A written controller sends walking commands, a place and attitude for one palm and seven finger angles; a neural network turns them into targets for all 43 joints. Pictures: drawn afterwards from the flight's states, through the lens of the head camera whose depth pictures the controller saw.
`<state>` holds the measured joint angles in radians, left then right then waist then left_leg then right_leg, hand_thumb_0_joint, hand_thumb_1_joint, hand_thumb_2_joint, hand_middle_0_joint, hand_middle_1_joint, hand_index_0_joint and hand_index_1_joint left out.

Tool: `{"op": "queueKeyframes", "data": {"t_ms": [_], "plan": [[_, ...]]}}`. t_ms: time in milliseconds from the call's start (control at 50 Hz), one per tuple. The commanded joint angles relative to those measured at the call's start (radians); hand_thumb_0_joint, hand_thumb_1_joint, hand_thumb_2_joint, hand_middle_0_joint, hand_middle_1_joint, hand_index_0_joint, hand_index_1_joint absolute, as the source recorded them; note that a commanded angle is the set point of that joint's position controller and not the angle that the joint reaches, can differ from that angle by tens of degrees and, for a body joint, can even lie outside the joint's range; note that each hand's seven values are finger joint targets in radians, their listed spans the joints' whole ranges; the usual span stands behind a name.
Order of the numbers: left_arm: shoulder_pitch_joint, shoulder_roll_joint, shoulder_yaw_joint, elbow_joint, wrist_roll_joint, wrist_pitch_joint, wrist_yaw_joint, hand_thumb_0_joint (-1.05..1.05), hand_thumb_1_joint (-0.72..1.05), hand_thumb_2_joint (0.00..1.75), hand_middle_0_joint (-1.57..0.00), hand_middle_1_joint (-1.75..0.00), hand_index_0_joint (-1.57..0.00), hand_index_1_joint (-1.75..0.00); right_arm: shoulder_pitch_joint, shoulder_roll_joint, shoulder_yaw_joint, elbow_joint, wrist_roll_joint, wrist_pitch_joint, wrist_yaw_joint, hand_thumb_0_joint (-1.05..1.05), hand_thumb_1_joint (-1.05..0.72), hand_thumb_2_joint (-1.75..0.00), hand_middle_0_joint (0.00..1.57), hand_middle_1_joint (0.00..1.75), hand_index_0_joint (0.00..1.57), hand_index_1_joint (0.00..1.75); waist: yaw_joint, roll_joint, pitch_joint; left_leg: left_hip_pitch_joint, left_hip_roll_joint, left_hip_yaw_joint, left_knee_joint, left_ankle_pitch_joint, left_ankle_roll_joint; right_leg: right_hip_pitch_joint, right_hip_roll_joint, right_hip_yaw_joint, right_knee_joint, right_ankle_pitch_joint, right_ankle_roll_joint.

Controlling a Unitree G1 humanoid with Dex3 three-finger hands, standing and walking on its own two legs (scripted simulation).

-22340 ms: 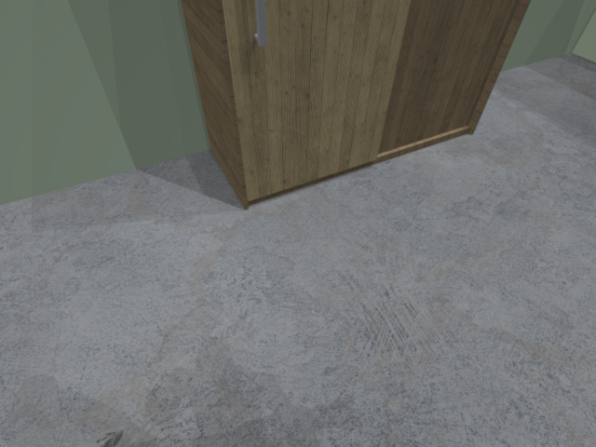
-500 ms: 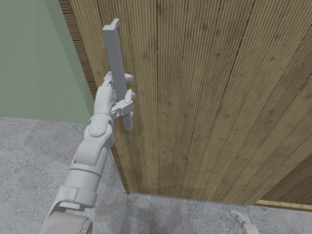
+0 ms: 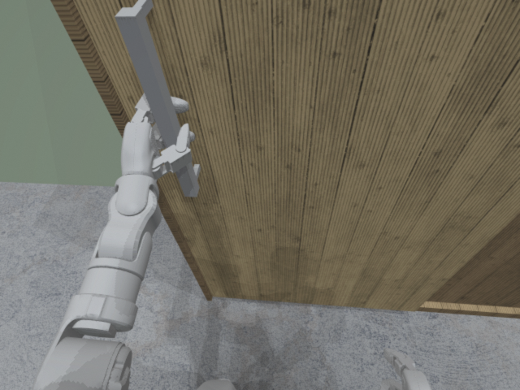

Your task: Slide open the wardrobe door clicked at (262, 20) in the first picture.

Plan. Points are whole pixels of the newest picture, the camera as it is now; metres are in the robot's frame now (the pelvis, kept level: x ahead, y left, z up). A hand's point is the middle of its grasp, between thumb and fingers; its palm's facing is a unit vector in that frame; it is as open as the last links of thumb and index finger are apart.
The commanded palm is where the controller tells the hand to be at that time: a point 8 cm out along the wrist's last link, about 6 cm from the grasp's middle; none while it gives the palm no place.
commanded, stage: step sideways, sliding the door along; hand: left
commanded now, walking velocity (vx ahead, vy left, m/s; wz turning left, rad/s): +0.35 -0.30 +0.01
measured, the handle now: (173, 116) +0.46 +0.17 +0.18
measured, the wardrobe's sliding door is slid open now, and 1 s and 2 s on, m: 0.01 0.09 0.41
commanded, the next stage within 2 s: none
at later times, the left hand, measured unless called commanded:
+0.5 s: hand (195, 146) +0.42 +0.13 +0.16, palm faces +0.31 -0.95 -0.04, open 6.0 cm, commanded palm +0.39 +0.10 +0.15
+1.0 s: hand (247, 144) +0.42 +0.05 +0.16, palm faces +0.46 -0.89 +0.01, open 6.6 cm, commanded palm +0.38 +0.02 +0.15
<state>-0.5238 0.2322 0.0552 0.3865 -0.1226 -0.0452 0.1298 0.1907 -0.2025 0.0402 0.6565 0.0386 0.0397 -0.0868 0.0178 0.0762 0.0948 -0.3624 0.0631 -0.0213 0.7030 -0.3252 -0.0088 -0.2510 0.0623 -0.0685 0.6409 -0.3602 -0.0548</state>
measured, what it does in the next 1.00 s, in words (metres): steps to the right: left foot, then right foot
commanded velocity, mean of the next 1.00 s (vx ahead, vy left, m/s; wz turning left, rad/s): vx -0.15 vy -0.28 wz -0.16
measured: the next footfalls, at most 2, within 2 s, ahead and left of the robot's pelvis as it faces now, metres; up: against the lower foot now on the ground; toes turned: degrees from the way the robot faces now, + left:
left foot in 0.24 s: +0.09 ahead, +0.10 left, +0.00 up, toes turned +10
right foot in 0.64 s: +0.23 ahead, -0.31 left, +0.00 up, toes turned +2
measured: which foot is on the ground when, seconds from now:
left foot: down 0.00-0.00, up 0.02-0.22, down 0.24-0.64, up 0.66-0.82, down 0.84-1.00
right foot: down 0.00-0.24, up 0.26-0.62, down 0.64-0.82, up 0.84-1.00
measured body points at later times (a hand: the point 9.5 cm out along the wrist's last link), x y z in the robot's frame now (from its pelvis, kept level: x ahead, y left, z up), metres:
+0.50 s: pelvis +0.06 -0.09 +0.02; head +0.16 -0.04 +0.45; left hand +0.39 +0.18 +0.16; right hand +0.31 -0.24 -0.08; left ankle +0.05 +0.09 -0.72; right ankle +0.17 -0.28 -0.64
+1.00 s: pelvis +0.12 -0.20 +0.02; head +0.21 -0.14 +0.46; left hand +0.39 +0.10 +0.16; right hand +0.33 -0.38 -0.07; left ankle +0.11 -0.05 -0.72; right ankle +0.13 -0.36 -0.62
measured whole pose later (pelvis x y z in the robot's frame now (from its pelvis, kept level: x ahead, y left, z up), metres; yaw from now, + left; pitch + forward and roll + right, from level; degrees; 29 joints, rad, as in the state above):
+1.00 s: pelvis +0.12 -0.20 +0.02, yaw +6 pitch -3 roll -5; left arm -0.17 0.16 0.14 -0.24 -0.05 -0.09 0.19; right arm 0.13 -0.20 -0.03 0.58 0.02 -0.07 0.04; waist 0.14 0.03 0.31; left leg -0.21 0.21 0.08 0.55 -0.27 -0.05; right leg -0.47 -0.01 -0.04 1.15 -0.47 0.04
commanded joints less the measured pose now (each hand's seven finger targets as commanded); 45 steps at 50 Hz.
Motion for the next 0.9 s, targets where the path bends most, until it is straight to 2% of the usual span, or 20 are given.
{"op": "queueKeyframes", "data": {"t_ms": [0, 60, 180, 200, 220, 240, 260, 320, 380, 440, 540, 600, 620, 660, 700, 760, 780, 800, 820, 880], "plan": [[-0.462, 0.043, -0.065, -0.211, 0.043, -0.073, -0.037, 0.0, 0.9, 0.9, -0.45, -1.4, -0.45, -1.4, -0.129, -0.103, -0.063, -0.145, 0.018, -0.05, -0.006, 0.0, -0.9, -0.9, 0.2, 0.3, 0.2, 0.3, -0.014, -0.403, -0.206, -0.264, -0.07, 0.038, 0.459, -0.214, 0.034, 0.224, -0.354, 0.523, -0.411, 0.063, -0.155], [-0.504, -0.055, -0.139, -0.27, 0.055, -0.118, -0.046, 0.0, 0.9, 0.9, -0.45, -1.4, -0.45, -1.4, -0.113, -0.102, -0.064, -0.117, 0.007, -0.067, 0.006, 0.0, -0.9, -0.9, 0.2, 0.3, 0.2, 0.3, -0.03, -0.149, -0.165, -0.271, -0.014, -0.012, 0.485, -0.134, 0.025, 0.267, -0.332, 0.398, -0.268, 0.486, -0.186], [-0.416, -0.1, -0.193, -0.486, 0.066, -0.192, -0.049, 0.0, 0.9, 0.9, -0.45, -1.4, -0.45, -1.4, -0.104, -0.092, -0.078, -0.163, -0.014, -0.051, 0.005, 0.0, -0.9, -0.9, 0.2, 0.3, 0.2, 0.3, -0.027, -0.166, -0.328, 0.136, -0.039, 0.145, -0.153, 0.134, 0.045, 0.284, -0.205, 0.111, 0.026, 0.882, -0.051], [-0.425, -0.119, -0.225, -0.551, 0.06, -0.204, -0.054, 0.0, 0.9, 0.9, -0.45, -1.4, -0.45, -1.4, -0.096, -0.104, -0.089, -0.168, -0.013, -0.053, 0.004, 0.0, -0.9, -0.9, 0.2, 0.3, 0.2, 0.3, -0.067, -0.117, -0.387, 0.444, 0.035, 0.067, -0.279, 0.336, 0.084, 0.049, -0.181, 0.066, 0.214, 0.794, 0.026], [-0.434, -0.167, -0.259, -0.613, 0.04, -0.214, -0.065, 0.0, 0.9, 0.9, -0.45, -1.4, -0.45, -1.4, -0.108, -0.143, -0.105, -0.192, -0.019, -0.059, 0.012, 0.0, -0.9, -0.9, 0.2, 0.3, 0.2, 0.3, -0.075, 0.112, -0.432, 0.701, 0.338, -0.311, -0.272, 0.727, 0.228, -0.298, -0.065, 0.042, 0.529, 0.267, 0.091], [-0.441, -0.201, -0.296, -0.651, 0.019, -0.219, -0.073, 0.0, 0.9, 0.9, -0.45, -1.4, -0.45, -1.4, -0.125, -0.132, -0.097, -0.2, -0.015, -0.061, 0.038, 0.0, -0.9, -0.9, 0.2, 0.3, 0.2, 0.3, -0.066, 0.177, -0.474, 0.829, 0.538, -0.573, -0.213, 0.979, 0.324, -0.451, -0.044, 0.18, 0.74, -0.201, 0.058], [-0.441, -0.175, -0.254, -0.647, 0.016, -0.212, -0.074, 0.0, 0.9, 0.9, -0.45, -1.4, -0.45, -1.4, -0.172, -0.14, -0.091, -0.215, -0.006, -0.071, 0.066, 0.0, -0.9, -0.9, 0.2, 0.3, 0.2, 0.3, -0.059, 0.01, -0.456, 0.742, 0.567, -0.545, -0.223, 0.855, 0.342, -0.449, -0.071, 0.29, 0.809, -0.174, 0.024], [-0.446, -0.137, -0.26, -0.767, 0.048, -0.169, -0.095, 0.0, 0.9, 0.9, -0.45, -1.4, -0.45, -1.4, -0.17, -0.143, -0.113, -0.191, -0.008, -0.059, 0.07, 0.0, -0.9, -0.9, 0.2, 0.3, 0.2, 0.3, -0.057, -0.122, -0.326, 0.594, 0.443, -0.24, -0.236, 0.742, 0.231, -0.493, -0.133, 0.185, 0.645, -0.101, 0.049], [-0.401, -0.2, -0.311, -0.742, 0.06, -0.133, -0.114, 0.0, 0.9, 0.9, -0.45, -1.4, -0.45, -1.4, -0.153, -0.137, -0.127, -0.208, 0.003, -0.083, 0.082, 0.0, -0.9, -0.9, 0.2, 0.3, 0.2, 0.3, -0.059, 0.073, -0.327, 0.436, 0.312, -0.002, -0.286, 0.578, 0.162, -0.302, -0.132, 0.075, 0.457, 0.073, 0.075], [-0.369, -0.159, -0.282, -0.731, 0.068, -0.113, -0.11, 0.0, 0.9, 0.9, -0.45, -1.4, -0.45, -1.4, -0.156, -0.136, -0.126, -0.234, 0.006, -0.109, 0.083, 0.0, -0.9, -0.9, 0.2, 0.3, 0.2, 0.3, -0.061, 0.231, -0.343, 0.439, 0.253, 0.098, -0.285, 0.626, 0.126, -0.199, -0.114, -0.019, 0.318, 0.113, 0.091], [-0.265, -0.105, -0.237, -0.721, 0.057, -0.124, -0.087, 0.0, 0.9, 0.9, -0.45, -1.4, -0.45, -1.4, -0.151, -0.12, -0.107, -0.258, 0.012, -0.146, 0.079, 0.0, -0.9, -0.9, 0.2, 0.3, 0.2, 0.3, -0.055, 0.255, -0.311, 0.475, 0.264, 0.113, -0.148, 0.789, 0.054, -0.053, -0.057, -0.069, 0.049, 0.124, 0.093], [-0.19, -0.04, -0.192, -0.77, 0.076, -0.154, -0.078, 0.0, 0.9, 0.9, -0.45, -1.4, -0.45, -1.4, -0.133, -0.089, -0.103, -0.252, 0.019, -0.162, 0.083, 0.0, -0.9, -0.9, 0.2, 0.3, 0.2, 0.3, -0.037, 0.021, -0.319, 0.381, 0.151, 0.11, 0.087, 0.587, 0.05, 0.154, -0.094, -0.017, -0.243, 0.644, 0.078], [-0.152, 0.025, -0.154, -0.781, 0.088, -0.158, -0.068, 0.0, 0.9, 0.9, -0.45, -1.4, -0.45, -1.4, -0.135, -0.055, -0.096, -0.245, 0.018, -0.159, 0.078, 0.0, -0.9, -0.9, 0.2, 0.3, 0.2, 0.3, -0.038, -0.25, -0.327, 0.144, 0.047, 0.122, 0.239, 0.144, 0.06, 0.309, -0.249, 0.138, -0.21, 1.105, 0.01], [-0.016, 0.071, -0.09, -0.809, 0.088, -0.156, -0.043, 0.0, 0.9, 0.9, -0.45, -1.4, -0.45, -1.4, -0.16, -0.038, -0.07, -0.228, 0.005, -0.167, 0.065, 0.0, -0.9, -0.9, 0.2, 0.3, 0.2, 0.3, -0.001, -0.33, -0.347, -0.071, -0.03, 0.044, 0.415, -0.38, -0.01, 0.395, -0.396, 0.262, -0.128, 1.512, -0.065], [-0.053, 0.053, -0.068, -0.946, 0.064, -0.194, -0.033, 0.0, 0.9, 0.9, -0.45, -1.4, -0.45, -1.4, -0.173, -0.052, -0.092, -0.22, 0.005, -0.159, 0.05, 0.0, -0.9, -0.9, 0.2, 0.3, 0.2, 0.3, -0.001, -0.437, -0.361, -0.086, 0.016, -0.008, 0.408, -0.359, -0.01, 0.393, -0.386, 0.293, -0.083, 1.35, -0.113], [-0.002, -0.017, -0.106, -0.974, 0.053, -0.23, -0.019, 0.0, 0.9, 0.9, -0.45, -1.4, -0.45, -1.4, -0.151, -0.063, -0.069, -0.194, 0.006, -0.134, 0.061, 0.0, -0.9, -0.9, 0.2, 0.3, 0.2, 0.3, -0.061, -0.184, -0.384, 0.155, 0.053, 0.058, -0.199, 0.056, -0.026, 0.274, -0.281, 0.108, 0.042, 1.014, -0.046], [-0.011, -0.01, -0.108, -1.002, 0.05, -0.238, -0.028, 0.0, 0.9, 0.9, -0.45, -1.4, -0.45, -1.4, -0.154, -0.089, -0.096, -0.207, -0.002, -0.12, 0.059, 0.0, -0.9, -0.9, 0.2, 0.3, 0.2, 0.3, -0.079, -0.082, -0.401, 0.43, 0.125, 0.032, -0.29, 0.439, -0.007, 0.037, -0.211, 0.061, 0.139, 0.701, 0.018], [-0.011, -0.038, -0.134, -1.046, 0.039, -0.238, -0.04, 0.0, 0.9, 0.9, -0.45, -1.4, -0.45, -1.4, -0.171, -0.156, -0.127, -0.238, -0.015, -0.123, 0.066, 0.0, -0.9, -0.9, 0.2, 0.3, 0.2, 0.3, -0.049, 0.167, -0.433, 0.631, 0.426, -0.289, -0.301, 1.003, 0.127, -0.263, -0.095, 0.026, 0.344, 0.015, 0.088], [-0.012, -0.048, -0.137, -1.036, 0.062, -0.241, -0.043, 0.0, 0.9, 0.9, -0.45, -1.4, -0.45, -1.4, -0.15, -0.163, -0.129, -0.247, -0.013, -0.133, 0.087, 0.0, -0.9, -0.9, 0.2, 0.3, 0.2, 0.3, -0.023, 0.115, -0.492, 0.644, 0.528, -0.346, -0.235, 1.167, 0.225, -0.287, -0.102, 0.122, 0.483, -0.251, 0.08], [-0.07, -0.077, -0.172, -1.075, 0.09, -0.226, -0.043, 0.0, 0.9, 0.9, -0.45, -1.4, -0.45, -1.4, -0.152, -0.142, -0.124, -0.248, -0.016, -0.159, 0.11, 0.0, -0.9, -0.9, 0.2, 0.3, 0.2, 0.3, -0.05, 0.137, -0.351, 0.516, 0.475, -0.171, -0.261, 0.859, 0.221, -0.341, -0.121, 0.139, 0.615, -0.175, 0.081]]}}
